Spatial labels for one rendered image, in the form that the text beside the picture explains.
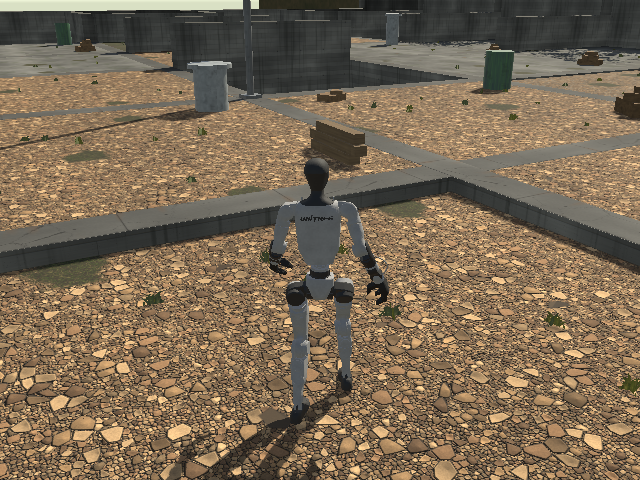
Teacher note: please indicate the right robot upper arm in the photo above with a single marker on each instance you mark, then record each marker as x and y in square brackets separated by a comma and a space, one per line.
[350, 211]

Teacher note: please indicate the robot left forearm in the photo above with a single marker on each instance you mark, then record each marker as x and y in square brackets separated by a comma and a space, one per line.
[274, 258]

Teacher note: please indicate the left robot upper arm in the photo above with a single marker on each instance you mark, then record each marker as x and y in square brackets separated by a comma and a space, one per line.
[285, 213]

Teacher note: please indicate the right robot hand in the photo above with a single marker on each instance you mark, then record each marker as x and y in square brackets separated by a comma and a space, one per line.
[383, 290]

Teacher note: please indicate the left robot foot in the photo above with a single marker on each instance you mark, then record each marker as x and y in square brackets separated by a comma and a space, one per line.
[297, 415]

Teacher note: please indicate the left robot hand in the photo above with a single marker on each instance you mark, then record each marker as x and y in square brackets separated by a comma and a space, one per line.
[283, 262]

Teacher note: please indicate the robot right forearm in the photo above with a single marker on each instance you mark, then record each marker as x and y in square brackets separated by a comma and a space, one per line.
[371, 266]

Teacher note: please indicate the right robot shin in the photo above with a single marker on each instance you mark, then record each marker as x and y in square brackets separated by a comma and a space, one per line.
[345, 350]

